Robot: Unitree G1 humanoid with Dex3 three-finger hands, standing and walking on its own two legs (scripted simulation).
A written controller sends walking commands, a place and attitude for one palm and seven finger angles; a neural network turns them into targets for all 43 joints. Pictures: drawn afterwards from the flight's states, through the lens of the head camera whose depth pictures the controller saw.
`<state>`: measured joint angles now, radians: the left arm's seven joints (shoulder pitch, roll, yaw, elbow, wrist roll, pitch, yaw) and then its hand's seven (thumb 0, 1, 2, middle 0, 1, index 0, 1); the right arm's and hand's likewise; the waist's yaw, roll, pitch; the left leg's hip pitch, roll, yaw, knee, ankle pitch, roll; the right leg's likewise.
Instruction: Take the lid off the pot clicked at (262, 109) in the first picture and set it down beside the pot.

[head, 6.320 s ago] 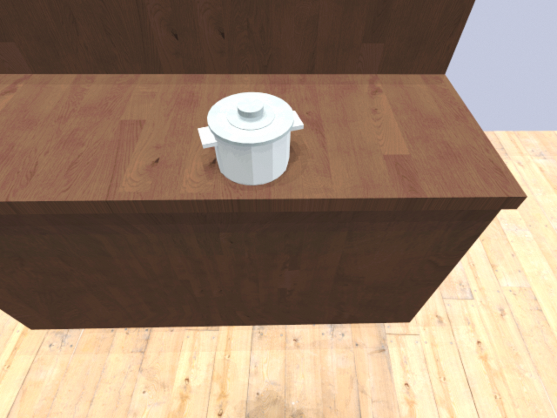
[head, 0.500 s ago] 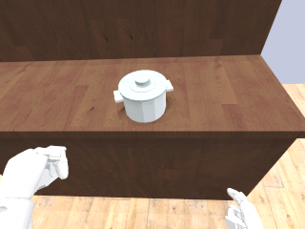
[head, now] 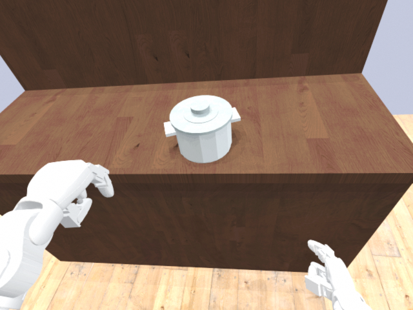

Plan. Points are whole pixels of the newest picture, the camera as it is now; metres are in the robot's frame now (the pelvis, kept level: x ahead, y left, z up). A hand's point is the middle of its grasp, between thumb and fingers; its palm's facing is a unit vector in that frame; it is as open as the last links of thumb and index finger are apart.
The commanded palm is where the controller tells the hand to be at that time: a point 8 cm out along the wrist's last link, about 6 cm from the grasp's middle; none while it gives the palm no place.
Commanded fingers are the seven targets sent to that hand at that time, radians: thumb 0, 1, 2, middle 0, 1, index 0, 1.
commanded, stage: reach forward and open the fingers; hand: left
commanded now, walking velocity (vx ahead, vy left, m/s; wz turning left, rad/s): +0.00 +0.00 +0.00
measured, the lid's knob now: (199, 107) +0.57 +0.09 +0.11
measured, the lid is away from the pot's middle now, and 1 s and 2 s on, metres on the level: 0.00 0.00 0.00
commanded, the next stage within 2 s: move the open hand above the knob in 0.44 s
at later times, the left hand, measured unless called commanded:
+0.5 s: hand (81, 165) +0.30 +0.26 +0.17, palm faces -0.03 -0.04 -1.00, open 10.1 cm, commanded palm +0.27 +0.25 +0.24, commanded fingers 0.00 -0.37 1.60 -0.85 -0.08 -0.85 -0.08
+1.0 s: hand (124, 137) +0.38 +0.21 +0.17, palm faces -0.12 -0.05 -0.99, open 10.2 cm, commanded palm +0.35 +0.20 +0.24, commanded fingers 0.00 -0.37 1.60 -0.85 -0.08 -0.85 -0.08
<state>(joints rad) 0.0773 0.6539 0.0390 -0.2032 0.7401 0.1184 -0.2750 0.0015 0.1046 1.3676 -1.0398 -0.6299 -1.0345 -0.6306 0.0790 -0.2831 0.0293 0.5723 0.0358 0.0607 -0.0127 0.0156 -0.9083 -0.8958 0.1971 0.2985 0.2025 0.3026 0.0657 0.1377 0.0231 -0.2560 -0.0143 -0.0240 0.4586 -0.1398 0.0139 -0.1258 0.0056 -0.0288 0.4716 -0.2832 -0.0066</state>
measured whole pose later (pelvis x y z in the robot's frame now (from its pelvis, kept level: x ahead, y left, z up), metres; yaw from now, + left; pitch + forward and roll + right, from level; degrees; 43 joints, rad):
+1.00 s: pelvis +0.00 +0.01 +0.00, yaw +0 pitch -1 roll +0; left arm -0.58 0.55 -0.20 0.20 0.83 0.25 -0.38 0.00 -0.37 1.60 -0.87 -0.08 -0.86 -0.08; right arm 0.11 -0.29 0.05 0.63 0.04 0.09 0.01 0.02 -0.91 -0.90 0.20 0.30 0.20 0.30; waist 0.05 0.11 0.01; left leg -0.31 -0.04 -0.01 0.47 -0.14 0.03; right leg -0.20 -0.02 -0.02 0.53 -0.31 0.00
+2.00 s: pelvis +0.04 +0.00 +0.00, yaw -1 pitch +5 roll +1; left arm -1.14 0.35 -0.32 0.87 0.86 0.34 -0.37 0.00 -0.36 1.60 -0.86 -0.08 -0.86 -0.08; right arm 0.18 -0.28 0.04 0.72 0.06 0.15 0.01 0.01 -0.91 -0.90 0.20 0.30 0.20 0.30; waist -0.05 0.08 -0.04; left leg -0.37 -0.04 0.01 0.47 -0.19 0.02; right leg -0.27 -0.02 0.00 0.54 -0.35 -0.01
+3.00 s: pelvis +0.04 +0.01 +0.00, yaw -2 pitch +8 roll +1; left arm -1.34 0.32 -0.32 1.19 0.89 0.33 -0.31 0.00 -0.36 1.60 -0.86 -0.08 -0.86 -0.08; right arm 0.24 -0.28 0.03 0.77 0.06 0.09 -0.03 0.01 -0.91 -0.90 0.20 0.30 0.20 0.30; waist -0.11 0.05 -0.07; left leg -0.43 -0.03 0.02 0.46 -0.17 0.03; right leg -0.33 -0.02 0.02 0.51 -0.32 0.01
